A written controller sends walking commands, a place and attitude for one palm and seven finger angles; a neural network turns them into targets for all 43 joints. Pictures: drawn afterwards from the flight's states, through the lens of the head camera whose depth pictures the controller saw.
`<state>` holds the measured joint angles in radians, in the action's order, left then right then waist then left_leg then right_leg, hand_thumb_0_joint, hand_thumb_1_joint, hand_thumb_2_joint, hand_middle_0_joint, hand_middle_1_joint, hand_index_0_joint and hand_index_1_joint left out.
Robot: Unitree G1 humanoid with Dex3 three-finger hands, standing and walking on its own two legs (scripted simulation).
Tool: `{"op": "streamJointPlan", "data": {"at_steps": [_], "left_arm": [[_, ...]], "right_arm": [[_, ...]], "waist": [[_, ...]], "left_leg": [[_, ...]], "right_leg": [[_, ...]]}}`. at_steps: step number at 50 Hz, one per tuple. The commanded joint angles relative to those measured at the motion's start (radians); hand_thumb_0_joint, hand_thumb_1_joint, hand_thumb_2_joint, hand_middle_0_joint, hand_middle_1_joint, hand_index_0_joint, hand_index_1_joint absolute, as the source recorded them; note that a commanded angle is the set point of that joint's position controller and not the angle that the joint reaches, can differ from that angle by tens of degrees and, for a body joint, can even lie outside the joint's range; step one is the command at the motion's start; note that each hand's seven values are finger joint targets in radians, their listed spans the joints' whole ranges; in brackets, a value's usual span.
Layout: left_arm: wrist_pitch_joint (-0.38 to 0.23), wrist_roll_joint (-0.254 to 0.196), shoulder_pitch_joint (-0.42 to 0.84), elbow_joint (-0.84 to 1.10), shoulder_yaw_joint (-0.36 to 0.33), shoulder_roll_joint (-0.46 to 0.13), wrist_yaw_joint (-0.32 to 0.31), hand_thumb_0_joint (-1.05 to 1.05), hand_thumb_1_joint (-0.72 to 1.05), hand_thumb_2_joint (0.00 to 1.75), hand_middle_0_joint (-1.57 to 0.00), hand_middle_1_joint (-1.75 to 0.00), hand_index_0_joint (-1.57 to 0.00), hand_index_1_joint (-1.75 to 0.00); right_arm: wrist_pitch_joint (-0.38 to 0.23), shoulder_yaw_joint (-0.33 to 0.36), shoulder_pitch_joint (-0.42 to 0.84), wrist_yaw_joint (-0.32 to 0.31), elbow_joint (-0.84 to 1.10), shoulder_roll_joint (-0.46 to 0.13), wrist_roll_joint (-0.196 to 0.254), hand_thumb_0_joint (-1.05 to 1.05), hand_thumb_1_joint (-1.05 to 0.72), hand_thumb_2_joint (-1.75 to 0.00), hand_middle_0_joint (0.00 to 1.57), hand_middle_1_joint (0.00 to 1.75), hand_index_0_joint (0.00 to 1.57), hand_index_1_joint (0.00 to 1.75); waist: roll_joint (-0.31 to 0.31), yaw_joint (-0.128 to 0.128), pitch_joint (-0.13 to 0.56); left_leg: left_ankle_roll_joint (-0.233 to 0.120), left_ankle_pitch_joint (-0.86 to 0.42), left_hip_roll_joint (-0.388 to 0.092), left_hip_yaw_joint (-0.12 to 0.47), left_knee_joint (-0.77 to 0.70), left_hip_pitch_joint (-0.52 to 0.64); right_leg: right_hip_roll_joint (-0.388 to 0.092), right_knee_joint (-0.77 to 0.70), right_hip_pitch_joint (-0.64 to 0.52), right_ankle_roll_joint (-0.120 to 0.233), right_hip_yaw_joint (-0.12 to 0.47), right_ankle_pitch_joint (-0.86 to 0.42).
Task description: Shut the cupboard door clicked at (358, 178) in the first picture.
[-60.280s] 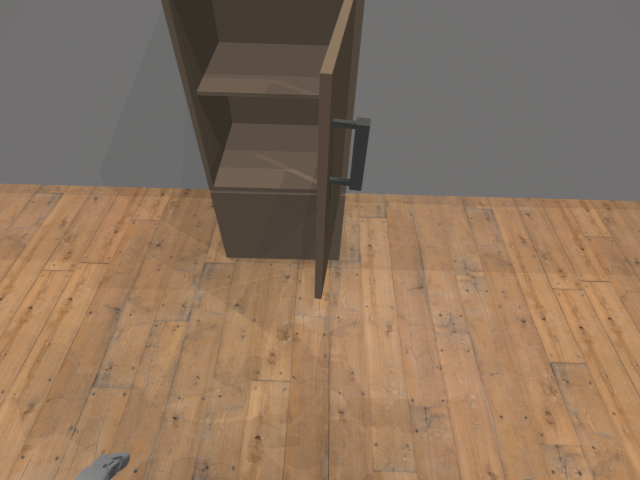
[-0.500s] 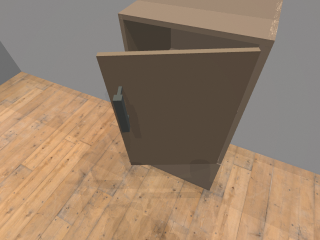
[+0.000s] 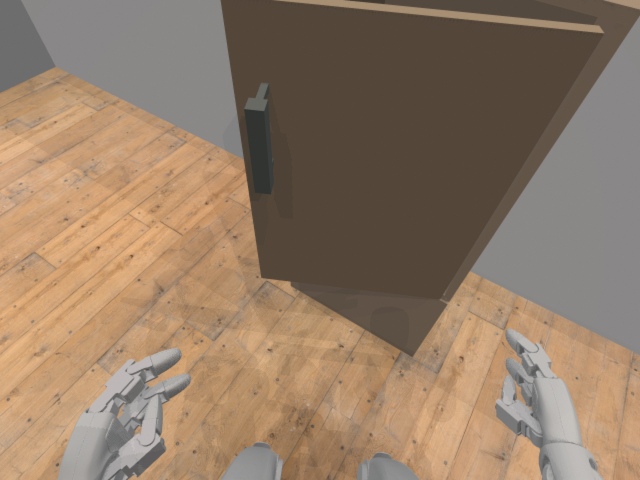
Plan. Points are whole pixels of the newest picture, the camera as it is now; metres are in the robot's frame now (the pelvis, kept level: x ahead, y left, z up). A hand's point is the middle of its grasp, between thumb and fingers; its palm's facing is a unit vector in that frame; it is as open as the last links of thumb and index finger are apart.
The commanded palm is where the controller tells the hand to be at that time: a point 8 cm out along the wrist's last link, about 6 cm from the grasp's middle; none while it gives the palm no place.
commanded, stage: raise the hand and make a fist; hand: left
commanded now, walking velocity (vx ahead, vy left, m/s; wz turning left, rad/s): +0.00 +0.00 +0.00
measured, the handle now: (263, 140) +0.52 +0.14 +0.12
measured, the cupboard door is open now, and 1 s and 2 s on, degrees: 26 26 26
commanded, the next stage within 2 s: bring the fist close to the handle in 1.48 s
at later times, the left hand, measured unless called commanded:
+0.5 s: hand (115, 374) +0.20 +0.23 +0.08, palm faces +0.11 -0.99 -0.06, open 3.8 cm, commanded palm +0.17 +0.26 +0.08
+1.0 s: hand (136, 334) +0.23 +0.21 +0.10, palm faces -0.03 -1.00 -0.04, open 3.1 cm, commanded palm +0.21 +0.27 +0.12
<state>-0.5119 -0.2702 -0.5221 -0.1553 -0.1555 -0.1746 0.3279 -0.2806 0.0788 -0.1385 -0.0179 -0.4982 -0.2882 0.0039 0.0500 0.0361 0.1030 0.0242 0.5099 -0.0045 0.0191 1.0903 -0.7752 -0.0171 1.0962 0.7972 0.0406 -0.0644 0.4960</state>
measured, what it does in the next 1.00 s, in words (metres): stands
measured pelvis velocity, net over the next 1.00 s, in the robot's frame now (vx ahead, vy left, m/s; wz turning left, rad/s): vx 0.02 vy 0.03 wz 0.00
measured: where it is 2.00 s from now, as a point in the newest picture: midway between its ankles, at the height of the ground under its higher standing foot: outside the picture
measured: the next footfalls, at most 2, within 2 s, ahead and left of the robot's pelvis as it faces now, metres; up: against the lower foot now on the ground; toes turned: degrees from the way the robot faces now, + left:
none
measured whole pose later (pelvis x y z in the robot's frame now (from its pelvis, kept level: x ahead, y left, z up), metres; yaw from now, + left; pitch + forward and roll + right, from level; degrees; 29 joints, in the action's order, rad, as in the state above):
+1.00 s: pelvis +0.02 +0.03 +0.03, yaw +0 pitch +8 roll -2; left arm -0.18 -0.27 -0.38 0.15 -0.13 -0.26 0.25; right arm -0.20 -0.07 -0.26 -0.06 -0.47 -0.23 0.03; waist -0.04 0.03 0.09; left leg -0.02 0.49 0.00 0.02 0.97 -0.62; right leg -0.02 0.90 0.60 -0.01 -0.07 0.44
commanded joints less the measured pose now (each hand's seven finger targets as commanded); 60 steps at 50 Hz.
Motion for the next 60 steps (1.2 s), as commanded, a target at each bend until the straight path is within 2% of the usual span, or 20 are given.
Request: {"op": "streamJointPlan", "data": {"at_steps": [1,4,6,8,11,13,16,18,21,23,27,31,36,41,46,49,51,55,57,60], "left_arm": [[-0.197,-0.030,0.389,0.641,-0.016,-0.157,-0.060,0.00,0.90,0.90,-0.60,-0.74,-0.60,-0.74],[-0.186,-0.014,0.307,0.588,0.083,-0.099,-0.042,0.00,0.90,0.90,-0.66,-0.80,-0.66,-0.80],[-0.106,-0.007,0.291,0.526,0.098,-0.114,-0.016,0.00,0.90,0.90,-0.69,-0.84,-0.69,-0.84],[0.036,0.006,0.165,0.406,0.068,-0.138,0.000,0.00,0.90,0.90,-0.73,-0.88,-0.73,-0.88],[0.262,0.002,-0.008,0.334,-0.051,-0.195,-0.015,0.00,0.90,0.90,-0.79,-0.94,-0.79,-0.94],[0.326,-0.026,0.003,0.459,-0.101,-0.194,-0.066,0.00,0.90,0.90,-0.82,-0.98,-0.82,-0.98],[0.277,-0.045,0.035,0.554,-0.153,-0.178,-0.184,0.00,0.90,0.90,-0.88,-1.04,-0.88,-1.04],[0.187,-0.023,0.073,0.576,-0.108,-0.147,-0.229,0.00,0.90,0.90,-0.92,-1.08,-0.92,-1.08],[0.061,0.017,0.166,0.573,0.007,-0.114,-0.214,0.00,0.90,0.90,-0.97,-1.14,-0.97,-1.14],[0.031,0.023,0.153,0.517,0.057,-0.106,-0.161,0.00,0.90,0.90,-1.01,-1.18,-1.01,-1.18],[0.094,0.008,0.127,0.503,0.034,-0.164,-0.075,0.00,0.90,0.90,-1.08,-1.26,-1.08,-1.26],[0.164,-0.011,0.099,0.593,-0.120,-0.252,-0.125,0.00,0.90,0.90,-1.15,-1.34,-1.15,-1.34],[0.172,-0.027,0.115,0.591,-0.084,-0.165,-0.185,0.00,0.90,0.90,-1.24,-1.44,-1.24,-1.44],[0.223,0.007,0.166,0.490,0.033,-0.127,-0.108,0.00,0.90,0.90,-1.30,-1.50,-1.30,-1.50],[0.260,-0.015,0.235,0.528,-0.095,-0.248,-0.073,0.00,0.90,0.90,-1.30,-1.50,-1.30,-1.50],[0.232,-0.046,0.267,0.586,-0.140,-0.242,-0.096,0.00,0.90,0.90,-1.30,-1.50,-1.30,-1.50],[0.216,-0.055,0.271,0.581,-0.150,-0.242,-0.110,0.00,0.90,0.90,-1.30,-1.50,-1.30,-1.50],[0.238,-0.047,0.256,0.482,-0.070,-0.173,-0.087,0.00,0.90,0.90,-1.30,-1.50,-1.30,-1.50],[0.278,-0.046,0.211,0.399,-0.035,-0.145,-0.055,0.00,0.90,0.90,-1.30,-1.50,-1.30,-1.50],[0.307,-0.052,0.220,0.405,-0.064,-0.181,-0.029,0.00,0.90,0.90,-1.30,-1.50,-1.30,-1.50]], "right_arm": [[-0.048,-0.005,-0.022,-0.028,0.127,-0.072,-0.008,0.00,-0.90,-0.90,0.20,0.30,0.20,0.30],[-0.055,-0.015,-0.049,-0.048,0.111,-0.088,0.003,0.00,-0.90,-0.90,0.20,0.30,0.20,0.30],[-0.049,-0.027,-0.052,-0.059,0.111,-0.095,0.012,0.00,-0.90,-0.90,0.20,0.30,0.20,0.30],[-0.027,-0.026,-0.057,-0.064,0.127,-0.087,0.031,0.00,-0.90,-0.90,0.20,0.30,0.20,0.30],[0.028,-0.024,-0.019,-0.062,0.185,-0.071,0.052,0.00,-0.90,-0.90,0.20,0.30,0.20,0.30],[0.050,-0.032,0.006,-0.060,0.221,-0.046,0.050,0.00,-0.90,-0.90,0.20,0.30,0.20,0.30],[0.052,-0.045,0.005,-0.063,0.208,-0.023,0.030,0.00,-0.90,-0.90,0.20,0.30,0.20,0.30],[0.036,-0.049,-0.038,-0.057,0.195,-0.029,0.015,0.00,-0.90,-0.90,0.20,0.30,0.20,0.30],[0.006,-0.057,-0.062,-0.044,0.167,-0.057,0.000,0.00,-0.90,-0.90,0.20,0.30,0.20,0.30],[-0.014,-0.053,-0.079,-0.043,0.151,-0.076,0.005,0.00,-0.90,-0.90,0.20,0.30,0.20,0.30],[-0.028,-0.043,-0.095,-0.053,0.169,-0.097,0.029,0.00,-0.90,-0.90,0.20,0.30,0.20,0.30],[-0.007,-0.042,-0.083,-0.063,0.184,-0.078,0.027,0.00,-0.90,-0.90,0.20,0.30,0.20,0.30],[0.026,-0.056,-0.094,-0.053,0.182,-0.061,0.018,0.00,-0.90,-0.90,0.20,0.30,0.20,0.30],[0.031,-0.063,-0.114,-0.046,0.178,-0.089,0.023,0.00,-0.90,-0.90,0.20,0.30,0.20,0.30],[0.029,-0.067,-0.105,-0.061,0.181,-0.088,0.029,0.00,-0.90,-0.90,0.20,0.30,0.20,0.30],[0.025,-0.077,-0.093,-0.063,0.182,-0.065,0.028,0.00,-0.90,-0.90,0.20,0.30,0.20,0.30],[0.022,-0.080,-0.090,-0.061,0.166,-0.065,0.027,0.00,-0.90,-0.90,0.20,0.30,0.20,0.30],[0.017,-0.079,-0.094,-0.053,0.144,-0.074,0.033,0.00,-0.90,-0.90,0.20,0.30,0.20,0.30],[0.018,-0.072,-0.097,-0.054,0.142,-0.083,0.038,0.00,-0.90,-0.90,0.20,0.30,0.20,0.30],[0.019,-0.065,-0.091,-0.059,0.154,-0.092,0.040,0.00,-0.90,-0.90,0.20,0.30,0.20,0.30]], "waist": [[-0.147,-0.085,0.248],[-0.111,-0.109,0.204],[-0.114,-0.111,0.193],[-0.053,-0.076,0.167],[-0.011,0.022,0.208],[-0.007,0.046,0.237],[-0.015,0.050,0.204],[-0.031,0.015,0.163],[-0.079,-0.046,0.082],[-0.088,-0.065,0.088],[-0.105,-0.049,0.154],[-0.131,0.014,0.236],[-0.124,-0.010,0.153],[-0.104,-0.057,0.070],[-0.085,-0.023,0.155],[-0.118,-0.003,0.204],[-0.107,-0.004,0.193],[-0.123,-0.028,0.113],[-0.044,-0.035,0.083],[-0.018,-0.022,0.108]], "left_leg": [[-0.058,-0.157,0.018,0.005,-0.015,0.045],[-0.064,-0.099,0.003,0.025,-0.016,0.023],[-0.066,-0.070,0.005,0.034,-0.030,-0.002],[-0.058,-0.031,0.010,0.031,-0.073,-0.042],[-0.051,-0.058,0.025,0.019,-0.157,-0.029],[-0.043,-0.107,0.031,0.013,-0.191,0.013],[-0.038,-0.165,0.019,0.026,-0.220,0.047],[-0.036,-0.184,0.010,0.032,-0.224,0.063],[-0.038,-0.114,0.004,0.049,-0.208,0.048],[-0.037,-0.055,0.003,0.053,-0.208,0.052],[-0.042,-0.017,0.015,0.057,-0.244,0.082],[-0.036,-0.161,0.012,0.059,-0.283,0.159],[-0.022,-0.310,0.006,0.050,-0.283,0.195],[-0.029,-0.272,0.001,0.050,-0.293,0.195],[-0.034,-0.296,0.010,0.037,-0.304,0.234],[-0.027,-0.341,0.011,0.033,-0.319,0.277],[-0.026,-0.368,0.010,0.034,-0.319,0.280],[-0.027,-0.350,0.010,0.026,-0.331,0.272],[-0.035,-0.328,0.013,0.021,-0.331,0.241],[-0.038,-0.310,0.019,0.012,-0.333,0.231]], "right_leg": [[0.012,-0.167,-0.027,-0.013,0.135,-0.050],[0.031,-0.151,0.027,-0.010,0.096,-0.005],[0.035,-0.160,0.012,-0.012,0.085,0.020],[0.025,-0.215,-0.037,-0.022,0.093,0.086],[0.014,-0.262,-0.181,-0.023,0.091,0.105],[0.006,-0.258,-0.243,-0.028,0.066,0.038],[0.029,-0.230,-0.247,-0.020,0.013,-0.070],[0.034,-0.208,-0.188,-0.017,-0.007,-0.113],[0.033,-0.189,-0.076,-0.012,-0.010,-0.047],[0.029,-0.197,-0.052,-0.011,-0.001,-0.001],[0.022,-0.243,-0.127,-0.012,0.020,0.016],[0.034,-0.231,-0.235,-0.007,-0.008,-0.121],[0.044,-0.231,-0.244,-0.008,-0.034,-0.262],[0.041,-0.272,-0.220,-0.014,-0.024,-0.250],[0.038,-0.302,-0.311,-0.013,-0.005,-0.286],[0.037,-0.300,-0.351,-0.011,-0.010,-0.327],[0.040,-0.303,-0.363,-0.011,-0.010,-0.352],[0.035,-0.329,-0.335,-0.015,-0.010,-0.347],[0.028,-0.354,-0.344,-0.022,0.001,-0.344],[0.018,-0.374,-0.371,-0.026,0.020,-0.327]]}}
